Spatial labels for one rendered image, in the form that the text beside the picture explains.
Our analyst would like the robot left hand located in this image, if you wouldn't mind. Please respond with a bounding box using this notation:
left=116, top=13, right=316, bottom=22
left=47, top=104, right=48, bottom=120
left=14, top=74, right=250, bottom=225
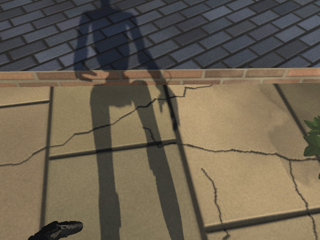
left=28, top=221, right=83, bottom=240

